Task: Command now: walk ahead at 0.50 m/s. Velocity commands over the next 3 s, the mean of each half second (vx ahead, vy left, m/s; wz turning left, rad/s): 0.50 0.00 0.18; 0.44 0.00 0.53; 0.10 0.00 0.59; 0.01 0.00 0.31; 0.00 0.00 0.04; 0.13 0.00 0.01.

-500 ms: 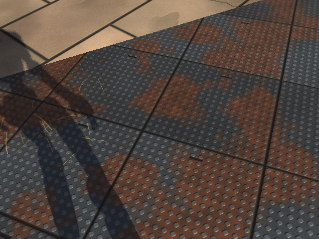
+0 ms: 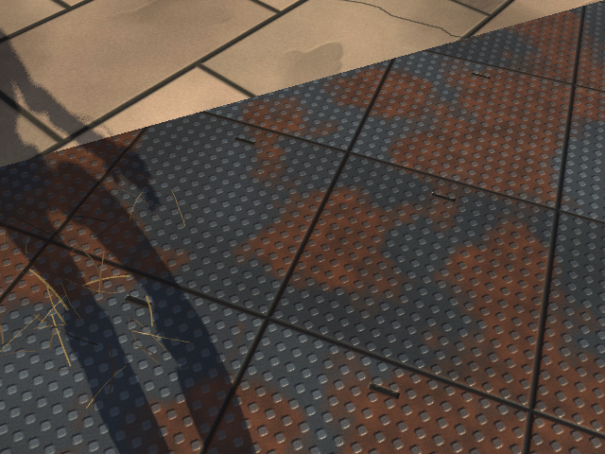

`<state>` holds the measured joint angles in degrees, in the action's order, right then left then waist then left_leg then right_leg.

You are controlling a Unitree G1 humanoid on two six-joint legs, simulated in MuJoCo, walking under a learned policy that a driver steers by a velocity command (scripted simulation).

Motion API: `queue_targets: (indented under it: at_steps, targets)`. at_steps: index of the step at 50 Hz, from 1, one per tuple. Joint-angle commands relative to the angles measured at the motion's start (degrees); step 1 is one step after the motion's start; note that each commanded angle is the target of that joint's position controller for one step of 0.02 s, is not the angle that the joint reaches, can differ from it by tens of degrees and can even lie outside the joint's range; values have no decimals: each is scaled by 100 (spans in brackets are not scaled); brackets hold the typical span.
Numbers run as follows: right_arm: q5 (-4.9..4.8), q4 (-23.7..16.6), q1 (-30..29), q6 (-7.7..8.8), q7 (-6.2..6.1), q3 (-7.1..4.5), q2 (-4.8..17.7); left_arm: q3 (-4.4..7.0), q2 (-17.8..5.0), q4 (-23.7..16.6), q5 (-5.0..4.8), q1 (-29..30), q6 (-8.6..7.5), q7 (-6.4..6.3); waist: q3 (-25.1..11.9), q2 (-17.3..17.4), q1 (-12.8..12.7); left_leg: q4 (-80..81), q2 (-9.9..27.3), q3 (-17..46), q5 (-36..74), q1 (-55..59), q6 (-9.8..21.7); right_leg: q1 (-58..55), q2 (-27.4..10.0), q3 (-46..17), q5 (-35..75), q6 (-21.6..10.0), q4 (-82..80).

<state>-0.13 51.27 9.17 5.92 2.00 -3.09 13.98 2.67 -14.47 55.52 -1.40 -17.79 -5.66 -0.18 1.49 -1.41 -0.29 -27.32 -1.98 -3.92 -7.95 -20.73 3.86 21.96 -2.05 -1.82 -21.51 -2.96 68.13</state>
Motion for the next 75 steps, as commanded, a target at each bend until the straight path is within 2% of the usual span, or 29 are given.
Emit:
queue_targets:
  at_steps: [1, 6, 15, 18, 20, 21, 22, 23, 24, 25, 27, 28, 31, 38, 43, 45, 47, 48, 49, 50, 51, 52, 53, 55, 57, 63, 68, 73, 75]
  targets:
    - [69, -132, 223, 83, 18, -77, 450, 156, -411, -354, 32, -147, 0, -49, -445, 537, -53, 1697, 1574, 1901, 626, 1227, 1001, 1146, -646, -293, 560, -20, -36]
    - [32, 114, 706, 69, -132, -140, 742, 194, -353, -614, 114, 594, 131, -81, -45, 376, 17, 2057, 1467, 1284, 1142, 1178, 1007, 1838, -730, -154, 1564, 215, -1262]
    - [-100, 436, 1556, -100, -244, -147, 825, 104, -239, -1142, 45, 2271, -23, 109, 327, 457, 508, 1768, 1386, 1156, 843, 1854, 790, 1651, -253, 60, 2536, 299, -3652]
    - [-126, 453, 1522, -170, -301, -207, 912, 141, -423, -1213, 23, 2229, -126, 186, 263, 609, 322, 1358, 1580, 1441, 980, 2062, 680, 1142, -144, -25, 2122, 202, -4052]
    - [-130, 383, 1296, -209, -306, -234, 953, 263, -677, -1031, 36, 1488, -176, 165, -127, 712, -128, 624, 1429, 1420, 1895, 1951, 522, -36, 61, 145, 1838, 42, -4264]
    - [-87, 300, 1204, -208, -292, -175, 778, 400, -973, -778, 79, 546, -197, 117, -789, 596, -526, -473, 1068, 1194, 2076, 1467, 343, -1455, -103, 34, 1926, -170, -4128]
    - [40, 78, 1176, -202, -288, -67, 468, 510, -1453, -654, 160, -510, -182, 52, -1799, -223, -841, -2380, 529, 802, 394, 283, 104, -3229, -1301, -1199, 1869, -503, -3995]
    - [-134, -8, 1914, -93, -265, 79, -134, 529, -1637, -583, 197, -597, -132, 95, -2446, -1971, -408, -4016, -162, 771, -2597, -1690, -124, -4660, -2388, -3674, 799, -1269, -4766]
    - [-259, 98, 1667, -51, -275, -84, 578, 360, -958, -701, 183, -350, -131, 90, -1972, -1196, -515, -4712, 219, 1291, -2491, -2169, -92, -4187, -2179, -3587, 207, -1074, -5013]
    - [-295, -20, 1212, -50, -281, -165, 814, 269, -655, -775, 142, 52, -133, 72, -1219, -784, -479, -4760, 459, 1164, -1930, -2362, -36, -3395, -2012, -2608, 378, -803, -5092]
    - [-180, -45, 874, -140, -321, -223, 649, 186, -389, -775, 167, 665, -124, 101, -455, -196, -183, -4307, 847, 1061, -1131, -1874, -42, -1982, -1484, -1396, 1152, -549, -5506]
    - [-196, -73, 1063, -211, -295, -231, 478, 188, -426, -736, 225, 766, -131, 88, -403, -556, 24, -4187, 990, 1070, -911, -1580, -69, -1636, -1480, -1063, 1298, -595, -5677]
    - [-199, -206, 926, -382, -274, -244, 308, 247, -496, -615, 218, 740, -179, 48, -148, -358, 117, -3945, 1087, 987, -600, -1629, -131, -1296, -1406, -383, 1790, -718, -6012]
    - [-111, -655, -163, -386, -99, -207, 266, 354, -821, -479, 205, 464, -93, -97, 176, -135, -117, -2087, 994, 705, 889, -1965, -219, -1667, -1343, 800, 2326, -627, -6161]
    - [-76, -1077, -935, -390, 74, -160, 276, 422, -1020, -400, 90, 235, 86, -139, 465, -139, -295, -1155, 791, 181, 550, -1888, -69, -2306, -1489, 1298, 3346, -468, -5668]
    - [-45, -1161, -701, -402, 116, -248, 455, 467, -1196, -449, 8, 350, 186, -177, 154, -360, -81, -1042, 442, -142, 59, -1256, 76, -2466, -1489, 1439, 5153, -316, -4903]
    - [-77, -899, 513, -390, 103, -469, 855, 482, -1278, -549, -88, 600, 270, -198, -534, -339, 591, -416, -78, -362, 372, 293, 354, -2288, -1223, 1578, 5923, -37, -3222]
    - [-57, -744, 1166, -411, -23, -650, 1287, 437, -1160, -578, -18, 462, 245, -179, -935, 103, 879, -51, 58, 149, 1656, 1675, 585, -1351, -917, 1621, 4516, 350, -1747]
    - [-18, -765, 1083, -461, -154, -729, 1958, 206, -328, -806, 405, 103, 168, -118, -1315, 1770, 214, -621, 1492, 2143, 4574, 3235, 1176, 686, -80, 1460, -1359, 702, 278]
    - [87, -1109, 1034, -391, -76, -644, 1912, 158, -507, -853, 230, -269, 34, -47, -2768, 1436, 238, -2, 2464, 4380, 3841, 4028, 2276, 1445, 404, 66, -2206, 766, 1510]
    - [76, -1191, 954, -362, -18, -557, 1556, 251, -857, -957, -10, 423, -10, -37, -2488, 565, 515, 292, 2182, 3811, 3530, 3719, 1993, 1723, 159, -325, -1667, 638, 1591]
    - [-31, -1197, 598, -327, -25, -495, 1310, 229, -804, -1076, -29, 735, -10, -77, -1726, 390, 380, 385, 1893, 3111, 3018, 2994, 1701, 1974, -12, -234, -1065, 545, 1177]
    - [-92, -1258, 241, -323, -52, -439, 1114, 244, -809, -975, 94, 757, 43, -162, -1247, 78, 191, 508, 1645, 2726, 2719, 2201, 1453, 1807, -236, -256, -652, 561, 792]
    - [13, -1370, -80, -360, -105, -386, 983, 329, -974, -1023, 181, 688, 227, -229, -973, 268, -109, 773, 1427, 2437, 2612, 1060, 1308, 1131, -341, -322, -316, 521, 319]
    - [63, -1396, -63, -348, -142, -412, 1081, 313, -824, -1077, 210, 612, 335, -257, -1011, 381, -197, 810, 1299, 2239, 2936, 728, 1307, 941, -227, -276, -162, 559, -56]
    - [-59, -1493, 75, -539, -366, -421, 1182, 281, -739, -1331, 218, 1151, 476, -306, -989, 614, -24, 824, 1010, 2445, 1213, 797, 988, 1347, 3, -437, 606, 771, -1211]
    - [-31, -1577, 103, -663, -432, -417, 1199, 262, -725, -1517, 176, 1532, 419, -265, -718, 897, 148, 779, 866, 2910, 33, 839, 841, 1206, 188, -563, 684, 791, -2209]
    - [-46, -1711, 107, -762, -408, -409, 1194, 264, -768, -1596, 123, 1465, 264, -152, -832, 1029, 165, 284, 885, 3381, 1377, 1167, 854, 541, 396, -532, 281, 668, -3101]
    - [-116, -1810, -63, -813, -416, -389, 1169, 297, -801, -1526, 106, 1117, 220, -83, -845, 1011, -85, 31, 681, 3416, 1604, 1087, 662, -197, 401, -405, 879, 531, -4217]
